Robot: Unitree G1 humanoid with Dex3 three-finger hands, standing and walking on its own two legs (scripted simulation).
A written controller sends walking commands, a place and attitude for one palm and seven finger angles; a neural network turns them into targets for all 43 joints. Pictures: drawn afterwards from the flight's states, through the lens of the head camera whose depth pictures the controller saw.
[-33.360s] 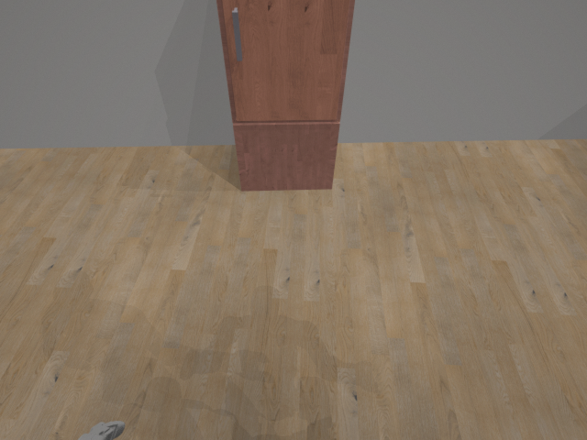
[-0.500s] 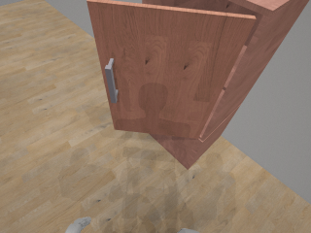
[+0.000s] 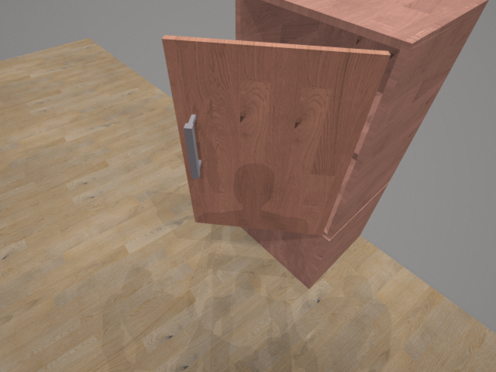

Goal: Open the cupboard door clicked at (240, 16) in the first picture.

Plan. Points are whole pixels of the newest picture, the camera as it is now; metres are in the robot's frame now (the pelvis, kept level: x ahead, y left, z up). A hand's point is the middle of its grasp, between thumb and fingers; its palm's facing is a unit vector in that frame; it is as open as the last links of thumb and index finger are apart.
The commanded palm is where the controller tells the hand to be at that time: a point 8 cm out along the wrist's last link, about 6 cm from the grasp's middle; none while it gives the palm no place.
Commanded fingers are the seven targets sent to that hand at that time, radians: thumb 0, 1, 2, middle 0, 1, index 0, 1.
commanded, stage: come to a stop and stand still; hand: left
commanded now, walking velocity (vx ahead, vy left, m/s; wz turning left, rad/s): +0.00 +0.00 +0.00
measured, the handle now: (194, 147) +0.59 +0.17 +0.00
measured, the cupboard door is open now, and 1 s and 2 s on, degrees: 41 41 41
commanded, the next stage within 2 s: look again from close up in 0.20 s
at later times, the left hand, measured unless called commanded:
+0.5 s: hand out of the picture +0.00 +0.17 -0.18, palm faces +0.01 -0.98 -0.21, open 7.4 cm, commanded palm none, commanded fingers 0.00 0.90 0.90 -0.20 -0.30 -0.20 -0.30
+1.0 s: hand out of the picture +0.03 +0.18 -0.18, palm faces -0.01 -0.98 -0.21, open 7.4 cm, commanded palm none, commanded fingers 0.00 0.90 0.90 -0.20 -0.30 -0.20 -0.30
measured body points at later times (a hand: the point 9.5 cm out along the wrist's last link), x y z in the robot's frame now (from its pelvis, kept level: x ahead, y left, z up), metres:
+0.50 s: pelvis +0.00 +0.00 -0.01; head +0.02 -0.01 +0.44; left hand +0.00 +0.22 -0.16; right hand -0.02 -0.21 -0.17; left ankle +0.02 +0.09 -0.74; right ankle -0.03 -0.13 -0.74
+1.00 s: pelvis +0.01 +0.00 -0.01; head +0.03 +0.00 +0.44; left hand +0.03 +0.23 -0.17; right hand +0.07 -0.24 -0.15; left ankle +0.02 +0.09 -0.74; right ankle -0.03 -0.13 -0.74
